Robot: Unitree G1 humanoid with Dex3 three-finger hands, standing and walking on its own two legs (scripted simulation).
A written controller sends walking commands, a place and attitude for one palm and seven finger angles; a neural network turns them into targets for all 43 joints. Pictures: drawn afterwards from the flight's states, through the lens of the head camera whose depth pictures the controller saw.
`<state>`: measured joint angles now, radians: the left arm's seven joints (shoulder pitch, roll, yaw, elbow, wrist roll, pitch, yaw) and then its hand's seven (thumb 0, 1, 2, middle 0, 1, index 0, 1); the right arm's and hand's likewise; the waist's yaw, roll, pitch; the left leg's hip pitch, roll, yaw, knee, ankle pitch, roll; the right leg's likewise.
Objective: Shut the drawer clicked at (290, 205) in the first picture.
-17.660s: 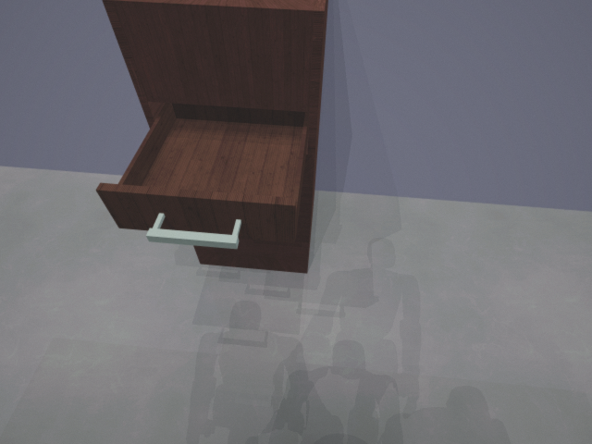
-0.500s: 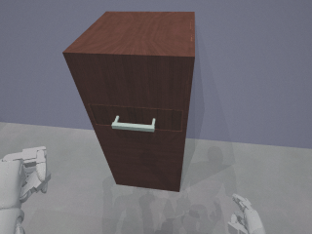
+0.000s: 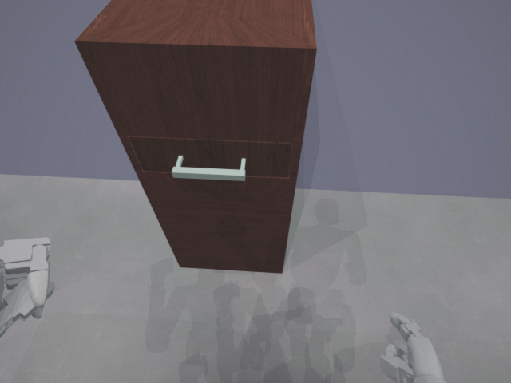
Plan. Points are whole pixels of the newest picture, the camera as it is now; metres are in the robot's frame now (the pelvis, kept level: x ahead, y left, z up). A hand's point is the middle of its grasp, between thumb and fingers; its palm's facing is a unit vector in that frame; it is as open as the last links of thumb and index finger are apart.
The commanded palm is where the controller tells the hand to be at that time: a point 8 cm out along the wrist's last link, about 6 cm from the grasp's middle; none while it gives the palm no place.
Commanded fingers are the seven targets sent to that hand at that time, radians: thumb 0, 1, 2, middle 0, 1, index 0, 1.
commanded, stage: step back with the hand held close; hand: left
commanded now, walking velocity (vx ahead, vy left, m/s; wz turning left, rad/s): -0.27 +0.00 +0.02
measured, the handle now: (210, 167) +0.59 +0.15 -0.09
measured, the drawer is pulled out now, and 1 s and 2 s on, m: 0.00 0.00 0.00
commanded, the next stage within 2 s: stop stepping back and stand still in 0.86 s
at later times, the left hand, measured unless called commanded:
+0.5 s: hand out of the picture +0.11 +0.26 +0.16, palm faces +0.36 -0.80 -0.47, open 3.2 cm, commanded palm +0.04 +0.30 +0.18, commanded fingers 0.00 0.90 0.90 -1.40 -1.60 -1.40 -1.60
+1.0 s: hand out of the picture +0.03 +0.26 +0.16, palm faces +0.32 -0.83 -0.45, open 3.2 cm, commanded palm -0.05 +0.29 +0.18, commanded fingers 0.00 0.90 0.90 -1.40 -1.60 -1.40 -1.60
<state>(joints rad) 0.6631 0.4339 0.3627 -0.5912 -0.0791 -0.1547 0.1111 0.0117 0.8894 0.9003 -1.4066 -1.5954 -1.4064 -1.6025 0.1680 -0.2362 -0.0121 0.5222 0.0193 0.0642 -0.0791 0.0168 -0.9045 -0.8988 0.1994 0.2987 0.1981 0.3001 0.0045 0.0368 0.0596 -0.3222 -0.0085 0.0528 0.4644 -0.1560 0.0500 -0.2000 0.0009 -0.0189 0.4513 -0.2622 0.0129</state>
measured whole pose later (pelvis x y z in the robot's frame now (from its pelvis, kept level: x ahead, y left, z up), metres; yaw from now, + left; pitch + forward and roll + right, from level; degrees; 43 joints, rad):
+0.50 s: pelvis -0.07 +0.01 -0.01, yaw +3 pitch -1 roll -4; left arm 0.62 0.42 0.39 -0.62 -0.03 -0.26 0.15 0.01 0.89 0.90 -1.41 -1.60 -1.41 -1.60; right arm 0.18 -0.22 -0.01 0.57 0.00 -0.04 -0.08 0.02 -0.90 -0.90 0.20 0.30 0.20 0.30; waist -0.01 0.03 0.08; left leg -0.46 0.01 0.00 0.54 -0.09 0.07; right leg -0.31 0.05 -0.03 0.52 -0.23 0.02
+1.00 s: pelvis -0.17 +0.01 -0.01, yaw +0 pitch +1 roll -4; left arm 0.58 0.45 0.40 -0.61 -0.06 -0.24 0.12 0.01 0.89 0.90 -1.41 -1.60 -1.41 -1.60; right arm 0.10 -0.17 0.00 0.55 -0.02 -0.08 -0.04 0.02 -0.90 -0.90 0.20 0.30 0.20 0.30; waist 0.00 0.01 0.06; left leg -0.44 0.05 0.08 0.41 0.01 0.08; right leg -0.36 0.09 0.02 0.87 -0.49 0.00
